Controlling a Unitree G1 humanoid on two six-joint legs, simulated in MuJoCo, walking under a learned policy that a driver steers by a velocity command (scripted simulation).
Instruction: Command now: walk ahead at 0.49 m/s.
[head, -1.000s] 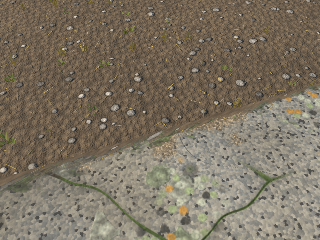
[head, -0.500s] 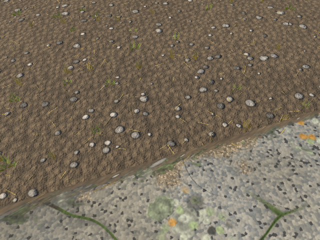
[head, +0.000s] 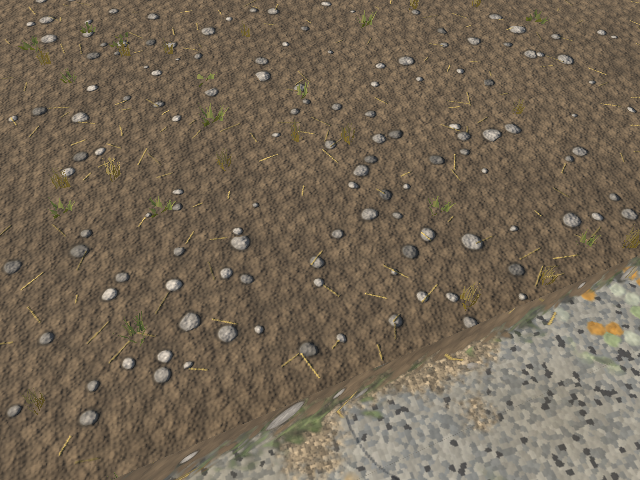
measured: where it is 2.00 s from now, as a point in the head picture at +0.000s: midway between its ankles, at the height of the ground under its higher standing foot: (254, 307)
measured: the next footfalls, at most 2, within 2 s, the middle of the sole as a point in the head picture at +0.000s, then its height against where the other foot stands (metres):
right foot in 0.30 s outside the picture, level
left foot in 0.86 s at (288, 452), level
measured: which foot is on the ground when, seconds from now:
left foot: down 0.00-0.30, up 0.32-0.84, down 0.86-1.00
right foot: up 0.00-0.28, down 0.30-0.88, up 0.90-1.00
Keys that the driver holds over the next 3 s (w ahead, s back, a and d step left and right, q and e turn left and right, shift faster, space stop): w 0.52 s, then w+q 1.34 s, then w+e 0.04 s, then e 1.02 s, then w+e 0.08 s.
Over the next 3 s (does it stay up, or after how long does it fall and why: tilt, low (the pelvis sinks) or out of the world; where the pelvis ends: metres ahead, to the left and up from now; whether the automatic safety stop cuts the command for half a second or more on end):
stays up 1.14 0.37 -0.19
